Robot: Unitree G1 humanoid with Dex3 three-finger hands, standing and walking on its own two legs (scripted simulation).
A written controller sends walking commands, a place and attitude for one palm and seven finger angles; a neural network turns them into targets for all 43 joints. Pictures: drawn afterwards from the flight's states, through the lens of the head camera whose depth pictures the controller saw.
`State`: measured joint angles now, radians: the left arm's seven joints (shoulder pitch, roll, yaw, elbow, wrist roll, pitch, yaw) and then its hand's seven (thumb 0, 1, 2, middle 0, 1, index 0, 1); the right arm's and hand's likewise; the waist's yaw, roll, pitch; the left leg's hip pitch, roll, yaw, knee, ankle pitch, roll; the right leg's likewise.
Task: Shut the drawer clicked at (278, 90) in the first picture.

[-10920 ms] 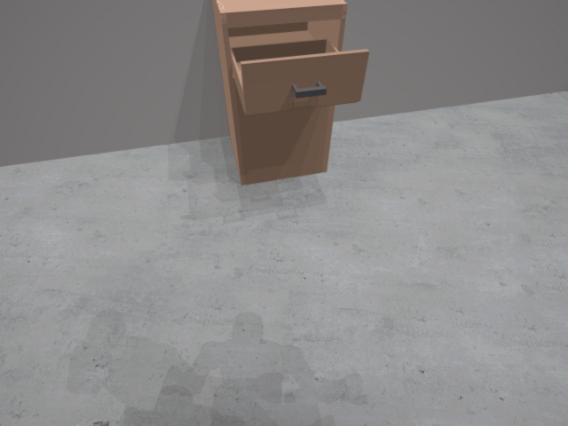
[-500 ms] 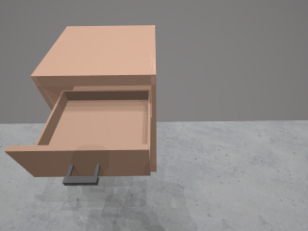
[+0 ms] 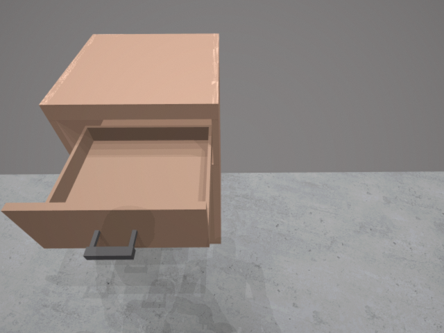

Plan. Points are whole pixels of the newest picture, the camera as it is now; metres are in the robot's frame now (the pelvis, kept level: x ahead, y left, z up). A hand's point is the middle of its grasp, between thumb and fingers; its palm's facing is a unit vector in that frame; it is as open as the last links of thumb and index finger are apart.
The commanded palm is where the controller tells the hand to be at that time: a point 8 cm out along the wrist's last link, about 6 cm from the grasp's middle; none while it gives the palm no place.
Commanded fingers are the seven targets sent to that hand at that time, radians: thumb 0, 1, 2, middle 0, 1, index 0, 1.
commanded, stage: look again from close up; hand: left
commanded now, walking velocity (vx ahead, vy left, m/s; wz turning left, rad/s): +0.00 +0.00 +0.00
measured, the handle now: (112, 244) +0.31 +0.27 -0.09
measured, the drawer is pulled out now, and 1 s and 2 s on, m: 0.29 0.29 0.29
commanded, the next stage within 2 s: shuffle to correct the standing spot in 0.22 s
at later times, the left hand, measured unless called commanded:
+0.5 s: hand out of the picture -0.02 +0.17 -0.18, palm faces +0.05 -0.98 -0.18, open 7.4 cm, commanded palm none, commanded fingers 0.00 0.90 0.90 -0.20 -0.30 -0.20 -0.30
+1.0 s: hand out of the picture +0.09 +0.26 -0.17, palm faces +0.03 -0.97 -0.26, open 7.4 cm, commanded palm none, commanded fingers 0.00 0.90 0.90 -0.20 -0.30 -0.20 -0.30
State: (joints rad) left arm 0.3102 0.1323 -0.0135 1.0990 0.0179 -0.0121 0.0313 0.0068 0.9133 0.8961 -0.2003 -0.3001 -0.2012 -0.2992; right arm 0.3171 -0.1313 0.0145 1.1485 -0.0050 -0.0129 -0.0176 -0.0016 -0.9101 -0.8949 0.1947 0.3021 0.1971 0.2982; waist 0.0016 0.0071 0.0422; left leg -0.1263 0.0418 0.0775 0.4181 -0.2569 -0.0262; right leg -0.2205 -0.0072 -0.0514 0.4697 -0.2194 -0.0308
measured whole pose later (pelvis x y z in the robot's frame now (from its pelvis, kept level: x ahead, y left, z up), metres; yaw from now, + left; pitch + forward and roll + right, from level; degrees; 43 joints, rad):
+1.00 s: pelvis +0.03 +0.07 -0.01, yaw +0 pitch -2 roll +0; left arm 0.22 0.19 0.00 1.00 0.01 0.00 0.05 0.00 0.91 0.90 -0.20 -0.30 -0.20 -0.30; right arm 0.25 -0.19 -0.01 1.03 -0.01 -0.01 -0.02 0.00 -0.93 -0.89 0.20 0.30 0.20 0.30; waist 0.00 0.01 0.01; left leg -0.12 -0.05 0.10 0.50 -0.35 0.07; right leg -0.21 -0.09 -0.01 0.53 -0.29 0.05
